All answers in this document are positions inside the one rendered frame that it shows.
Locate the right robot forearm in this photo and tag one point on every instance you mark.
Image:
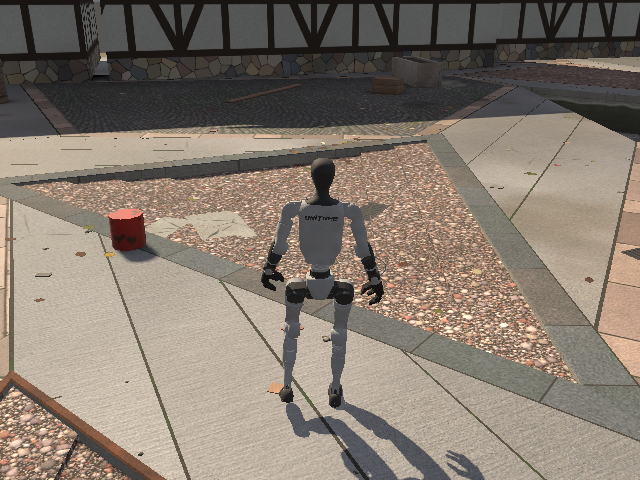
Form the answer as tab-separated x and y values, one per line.
371	268

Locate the left robot forearm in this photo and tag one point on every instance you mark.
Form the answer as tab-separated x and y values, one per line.
271	261

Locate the left robot upper arm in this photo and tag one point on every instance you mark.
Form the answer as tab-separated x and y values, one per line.
290	210

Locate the robot left hand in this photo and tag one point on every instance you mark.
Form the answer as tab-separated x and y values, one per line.
265	280

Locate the left robot shin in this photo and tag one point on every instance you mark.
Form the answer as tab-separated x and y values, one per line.
288	356

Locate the robot right hand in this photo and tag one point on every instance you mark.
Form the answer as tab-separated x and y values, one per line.
378	289

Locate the robot shin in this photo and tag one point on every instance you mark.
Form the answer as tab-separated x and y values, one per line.
337	362
288	356

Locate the right robot upper arm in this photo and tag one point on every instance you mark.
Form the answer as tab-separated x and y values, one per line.
353	212

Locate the right robot shin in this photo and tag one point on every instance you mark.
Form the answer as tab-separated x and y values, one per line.
337	362

